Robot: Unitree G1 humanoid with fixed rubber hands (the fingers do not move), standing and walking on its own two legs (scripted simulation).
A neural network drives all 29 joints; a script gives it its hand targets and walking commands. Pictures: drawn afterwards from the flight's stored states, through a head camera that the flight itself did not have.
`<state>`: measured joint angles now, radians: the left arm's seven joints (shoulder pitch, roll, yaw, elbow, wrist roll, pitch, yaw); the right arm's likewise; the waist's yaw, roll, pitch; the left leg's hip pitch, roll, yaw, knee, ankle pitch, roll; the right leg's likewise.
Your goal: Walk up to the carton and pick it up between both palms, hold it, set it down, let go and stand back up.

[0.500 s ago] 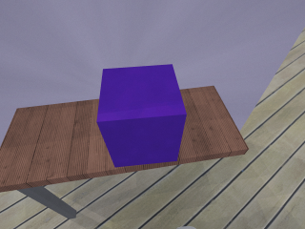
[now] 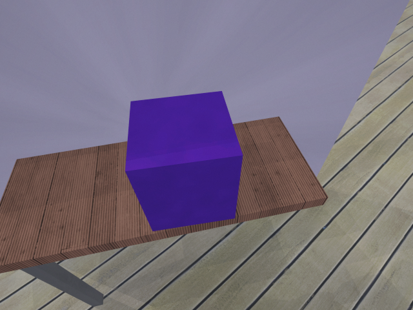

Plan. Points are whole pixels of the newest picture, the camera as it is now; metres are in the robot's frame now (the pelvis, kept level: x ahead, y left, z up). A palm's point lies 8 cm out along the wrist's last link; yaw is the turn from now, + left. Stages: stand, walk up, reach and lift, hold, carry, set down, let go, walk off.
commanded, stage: stand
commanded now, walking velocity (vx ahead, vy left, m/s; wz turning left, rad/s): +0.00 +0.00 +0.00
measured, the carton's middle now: (186, 163) +0.43 +0.05 +0.01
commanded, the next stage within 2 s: none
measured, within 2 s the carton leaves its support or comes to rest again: neither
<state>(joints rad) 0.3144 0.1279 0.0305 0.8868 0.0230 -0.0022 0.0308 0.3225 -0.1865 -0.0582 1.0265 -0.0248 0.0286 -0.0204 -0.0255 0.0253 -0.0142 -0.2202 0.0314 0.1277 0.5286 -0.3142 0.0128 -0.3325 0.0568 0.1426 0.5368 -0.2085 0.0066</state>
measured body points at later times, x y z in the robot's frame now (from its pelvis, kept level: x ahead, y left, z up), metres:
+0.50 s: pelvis +0.01 +0.00 +0.00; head +0.02 -0.01 +0.45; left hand +0.04 +0.22 -0.15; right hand -0.02 -0.22 -0.16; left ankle -0.02 +0.11 -0.73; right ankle +0.05 -0.12 -0.73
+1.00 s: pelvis +0.02 +0.02 +0.00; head +0.02 +0.01 +0.45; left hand +0.02 +0.22 -0.16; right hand -0.03 -0.19 -0.16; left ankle -0.02 +0.11 -0.73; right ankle +0.05 -0.12 -0.73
